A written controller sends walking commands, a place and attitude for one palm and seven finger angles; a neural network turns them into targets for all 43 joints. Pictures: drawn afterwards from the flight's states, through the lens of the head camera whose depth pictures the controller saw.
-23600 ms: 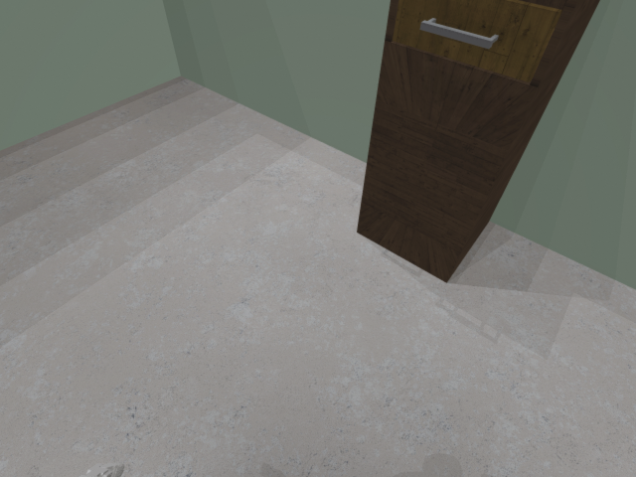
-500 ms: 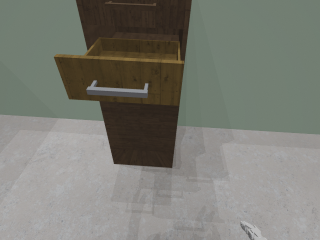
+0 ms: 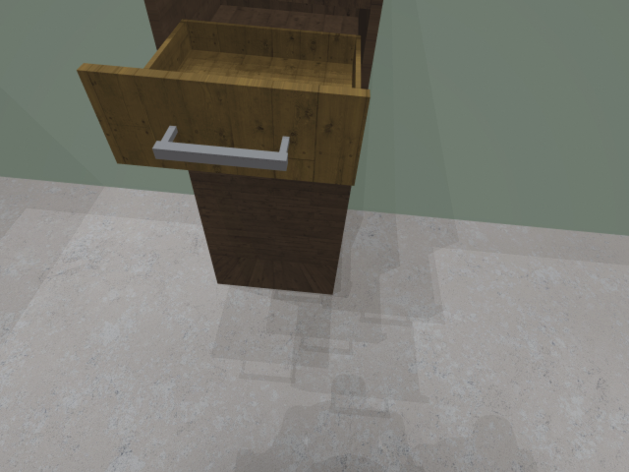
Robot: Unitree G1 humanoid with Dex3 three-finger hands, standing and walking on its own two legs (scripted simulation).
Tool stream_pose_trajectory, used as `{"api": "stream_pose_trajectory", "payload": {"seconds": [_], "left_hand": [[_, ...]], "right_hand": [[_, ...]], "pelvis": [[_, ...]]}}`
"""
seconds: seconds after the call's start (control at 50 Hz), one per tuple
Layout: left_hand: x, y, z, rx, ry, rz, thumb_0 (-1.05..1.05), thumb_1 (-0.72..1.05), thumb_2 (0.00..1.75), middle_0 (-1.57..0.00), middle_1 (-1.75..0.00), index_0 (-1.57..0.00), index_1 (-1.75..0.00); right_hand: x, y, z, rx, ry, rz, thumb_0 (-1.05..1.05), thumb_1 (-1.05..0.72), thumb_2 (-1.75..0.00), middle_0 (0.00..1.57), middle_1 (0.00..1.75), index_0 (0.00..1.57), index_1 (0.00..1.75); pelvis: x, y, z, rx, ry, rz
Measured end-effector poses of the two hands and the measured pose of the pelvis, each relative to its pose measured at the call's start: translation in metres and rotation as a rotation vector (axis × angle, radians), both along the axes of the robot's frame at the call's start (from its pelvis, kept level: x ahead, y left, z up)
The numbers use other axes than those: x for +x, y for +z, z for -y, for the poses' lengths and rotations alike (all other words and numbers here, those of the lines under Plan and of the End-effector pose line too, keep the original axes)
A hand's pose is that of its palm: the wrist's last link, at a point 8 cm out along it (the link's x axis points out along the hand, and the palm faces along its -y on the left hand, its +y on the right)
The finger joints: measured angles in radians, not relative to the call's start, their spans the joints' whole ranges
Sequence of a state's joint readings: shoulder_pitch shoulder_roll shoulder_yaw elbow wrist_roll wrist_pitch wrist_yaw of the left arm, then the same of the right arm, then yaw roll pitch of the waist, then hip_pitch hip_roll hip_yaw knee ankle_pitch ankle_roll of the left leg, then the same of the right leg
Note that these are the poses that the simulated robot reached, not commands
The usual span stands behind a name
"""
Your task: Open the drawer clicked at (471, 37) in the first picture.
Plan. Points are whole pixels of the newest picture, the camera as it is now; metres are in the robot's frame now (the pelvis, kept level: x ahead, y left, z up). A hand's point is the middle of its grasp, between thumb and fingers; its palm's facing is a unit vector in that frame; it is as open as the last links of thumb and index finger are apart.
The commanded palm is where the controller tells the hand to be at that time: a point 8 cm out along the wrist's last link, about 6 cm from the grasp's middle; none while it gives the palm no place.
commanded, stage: let the arm hang, fingers relaxed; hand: left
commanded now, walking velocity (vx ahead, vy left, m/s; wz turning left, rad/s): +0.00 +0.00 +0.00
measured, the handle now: (224, 147) +0.50 +0.16 +0.13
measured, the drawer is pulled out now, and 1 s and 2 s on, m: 0.30 0.30 0.30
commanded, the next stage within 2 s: look to check the result in 0.74 s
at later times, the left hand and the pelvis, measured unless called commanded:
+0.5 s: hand out of the picture -0.01 +0.17 -0.17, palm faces +0.01 -0.98 -0.17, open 7.3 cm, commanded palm none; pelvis -0.01 +0.01 +0.01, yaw -2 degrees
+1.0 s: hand out of the picture -0.02 +0.18 -0.17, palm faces +0.01 -0.98 -0.19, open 7.3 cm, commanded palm none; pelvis -0.01 +0.02 +0.01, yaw -2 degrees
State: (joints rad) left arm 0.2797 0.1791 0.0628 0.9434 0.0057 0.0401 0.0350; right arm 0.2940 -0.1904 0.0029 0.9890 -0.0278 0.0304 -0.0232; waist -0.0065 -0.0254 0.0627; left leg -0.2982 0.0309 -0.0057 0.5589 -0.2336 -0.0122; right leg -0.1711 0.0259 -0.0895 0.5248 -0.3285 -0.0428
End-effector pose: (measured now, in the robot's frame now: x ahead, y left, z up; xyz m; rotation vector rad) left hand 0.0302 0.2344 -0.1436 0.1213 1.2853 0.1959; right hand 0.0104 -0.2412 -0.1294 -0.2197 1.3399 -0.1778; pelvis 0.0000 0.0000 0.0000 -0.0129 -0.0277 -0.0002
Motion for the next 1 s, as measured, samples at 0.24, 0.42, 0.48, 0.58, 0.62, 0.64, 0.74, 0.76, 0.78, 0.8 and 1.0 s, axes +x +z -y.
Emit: {"api": "stream_pose_trajectory", "payload": {"seconds": [0.24, 0.42, 0.48, 0.58, 0.62, 0.64, 0.74, 0.76, 0.78, 0.8, 1.0], "left_hand": [[-0.090, 0.018, -0.015, 0.045, -0.003, -0.280, -0.01, 0.94, 0.90, -0.20, -0.30, -0.20, -0.30], [-0.060, 0.011, 0.006, -0.003, -0.029, -0.166, 0.00, 0.91, 0.90, -0.20, -0.30, -0.20, -0.30], [-0.047, 0.008, 0.014, -0.024, -0.039, -0.126, 0.00, 0.91, 0.90, -0.20, -0.30, -0.20, -0.30], [-0.040, 0.005, 0.014, -0.028, -0.053, -0.116, 0.01, 0.93, 0.90, -0.20, -0.30, -0.21, -0.30], [-0.040, 0.005, 0.012, -0.028, -0.051, -0.117, 0.01, 0.93, 0.90, -0.20, -0.30, -0.21, -0.30], [-0.040, 0.005, 0.011, -0.027, -0.050, -0.118, 0.01, 0.93, 0.90, -0.20, -0.30, -0.21, -0.30], [-0.045, 0.006, 0.007, -0.020, -0.045, -0.135, 0.00, 0.92, 0.90, -0.20, -0.30, -0.20, -0.30], [-0.046, 0.006, 0.006, -0.019, -0.044, -0.140, 0.00, 0.92, 0.90, -0.20, -0.30, -0.20, -0.30], [-0.048, 0.006, 0.006, -0.017, -0.043, -0.146, 0.00, 0.92, 0.90, -0.20, -0.30, -0.20, -0.30], [-0.049, 0.006, 0.005, -0.016, -0.042, -0.151, 0.00, 0.92, 0.90, -0.20, -0.30, -0.20, -0.30], [-0.053, 0.007, 0.003, -0.016, -0.037, -0.180, 0.00, 0.91, 0.90, -0.20, -0.30, -0.20, -0.30]], "right_hand": [[-0.050, -0.012, -0.032, 0.087, -0.083, -0.124, 0.01, -0.91, -0.90, 0.20, 0.30, 0.20, 0.30], [-0.046, -0.019, -0.056, 0.142, -0.088, -0.082, 0.01, -0.91, -0.90, 0.20, 0.30, 0.20, 0.30], [-0.050, -0.019, -0.058, 0.141, -0.098, -0.079, 0.01, -0.91, -0.90, 0.20, 0.30, 0.20, 0.30], [-0.057, -0.016, -0.057, 0.130, -0.120, -0.082, 0.01, -0.91, -0.90, 0.20, 0.30, 0.20, 0.30], [-0.060, -0.015, -0.056, 0.124, -0.124, -0.089, 0.01, -0.91, -0.90, 0.20, 0.30, 0.20, 0.30], [-0.061, -0.015, -0.056, 0.122, -0.126, -0.094, 0.01, -0.91, -0.90, 0.20, 0.30, 0.20, 0.30], [-0.066, -0.014, -0.054, 0.114, -0.129, -0.115, 0.01, -0.91, -0.90, 0.20, 0.30, 0.20, 0.30], [-0.067, -0.013, -0.054, 0.113, -0.129, -0.118, 0.01, -0.91, -0.90, 0.20, 0.30, 0.20, 0.30], [-0.067, -0.013, -0.054, 0.112, -0.128, -0.121, 0.01, -0.91, -0.90, 0.20, 0.30, 0.20, 0.30], [-0.067, -0.013, -0.053, 0.111, -0.128, -0.123, 0.01, -0.91, -0.90, 0.20, 0.30, 0.20, 0.30], [-0.053, -0.013, -0.053, 0.108, -0.115, -0.112, 0.01, -0.91, -0.90, 0.20, 0.30, 0.19, 0.30]], "pelvis": [[-0.004, 0.009, -0.008, -0.001, -0.026, 0.018], [-0.010, 0.009, -0.012, 0.004, -0.031, 0.028], [-0.011, 0.008, -0.012, 0.005, -0.033, 0.028], [-0.011, 0.008, -0.012, 0.006, -0.037, 0.025], [-0.012, 0.008, -0.013, 0.006, -0.038, 0.023], [-0.012, 0.008, -0.013, 0.006, -0.038, 0.023], [-0.012, 0.008, -0.014, 0.005, -0.037, 0.020], [-0.012, 0.008, -0.014, 0.005, -0.037, 0.019], [-0.012, 0.008, -0.014, 0.005, -0.037, 0.018], [-0.012, 0.008, -0.014, 0.005, -0.037, 0.018], [-0.009, 0.009, -0.016, 0.005, -0.036, 0.012]]}}
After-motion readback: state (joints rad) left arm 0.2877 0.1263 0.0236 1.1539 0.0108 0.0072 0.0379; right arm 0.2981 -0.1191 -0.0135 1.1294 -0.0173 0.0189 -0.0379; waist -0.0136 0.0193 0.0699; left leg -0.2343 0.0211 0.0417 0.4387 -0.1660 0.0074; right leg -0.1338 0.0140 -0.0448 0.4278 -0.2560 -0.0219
